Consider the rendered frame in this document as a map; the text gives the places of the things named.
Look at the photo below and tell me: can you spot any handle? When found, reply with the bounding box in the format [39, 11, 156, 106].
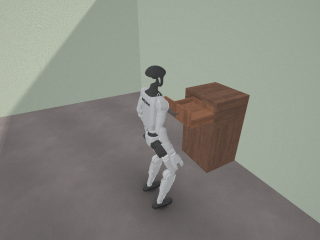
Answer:
[167, 108, 179, 116]

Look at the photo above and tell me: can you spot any left robot shin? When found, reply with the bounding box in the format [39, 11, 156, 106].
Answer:
[147, 155, 162, 187]

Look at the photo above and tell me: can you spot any left robot forearm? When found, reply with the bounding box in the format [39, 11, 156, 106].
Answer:
[138, 113, 146, 127]

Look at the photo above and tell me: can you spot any cabinet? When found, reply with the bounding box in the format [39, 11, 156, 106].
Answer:
[182, 82, 250, 173]

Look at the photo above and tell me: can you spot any left robot upper arm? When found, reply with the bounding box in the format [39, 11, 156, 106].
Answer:
[136, 87, 149, 115]

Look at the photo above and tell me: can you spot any robot right hand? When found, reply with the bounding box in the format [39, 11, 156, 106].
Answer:
[170, 153, 184, 171]

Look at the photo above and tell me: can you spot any right robot forearm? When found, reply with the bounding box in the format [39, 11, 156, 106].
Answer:
[158, 128, 176, 157]

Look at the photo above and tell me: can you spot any right robot upper arm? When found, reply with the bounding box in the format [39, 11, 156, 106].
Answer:
[155, 97, 169, 135]

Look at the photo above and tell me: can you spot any drawer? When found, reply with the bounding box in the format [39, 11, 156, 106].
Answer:
[164, 96, 215, 129]

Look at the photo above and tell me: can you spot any robot right thigh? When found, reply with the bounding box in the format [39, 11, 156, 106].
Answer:
[153, 141, 176, 180]

